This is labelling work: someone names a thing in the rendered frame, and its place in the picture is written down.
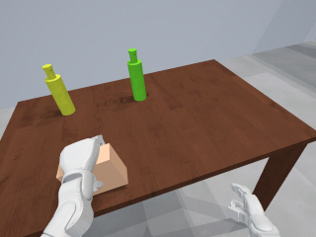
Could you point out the robot right hand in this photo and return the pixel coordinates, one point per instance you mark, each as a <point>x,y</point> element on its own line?
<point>242,211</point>

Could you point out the robot right forearm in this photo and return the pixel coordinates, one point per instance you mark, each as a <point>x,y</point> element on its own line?
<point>260,226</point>

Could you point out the robot left forearm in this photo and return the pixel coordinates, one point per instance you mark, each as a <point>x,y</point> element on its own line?
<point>74,214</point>

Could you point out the sponge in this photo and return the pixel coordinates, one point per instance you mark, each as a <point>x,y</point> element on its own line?
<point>108,169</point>

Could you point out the table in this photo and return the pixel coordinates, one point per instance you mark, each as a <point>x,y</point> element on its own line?
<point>198,121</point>

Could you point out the robot left hand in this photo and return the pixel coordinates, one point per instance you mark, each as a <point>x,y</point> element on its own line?
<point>82,155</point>

